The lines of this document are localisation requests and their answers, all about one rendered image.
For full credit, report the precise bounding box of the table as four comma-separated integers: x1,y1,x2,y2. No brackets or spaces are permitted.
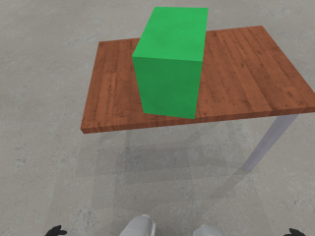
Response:
80,26,315,171

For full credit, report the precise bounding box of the left robot hand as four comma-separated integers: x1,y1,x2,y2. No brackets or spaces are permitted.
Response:
45,225,67,236

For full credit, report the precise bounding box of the robot left thigh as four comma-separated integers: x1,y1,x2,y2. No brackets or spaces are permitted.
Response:
119,215,157,236

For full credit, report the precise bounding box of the robot right thigh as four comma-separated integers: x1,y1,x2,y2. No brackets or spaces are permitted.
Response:
193,225,225,236

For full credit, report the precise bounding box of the robot thigh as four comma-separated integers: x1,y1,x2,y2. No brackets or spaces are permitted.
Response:
119,215,157,236
193,225,225,236

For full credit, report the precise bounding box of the carton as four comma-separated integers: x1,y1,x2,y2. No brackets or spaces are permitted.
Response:
132,7,209,119

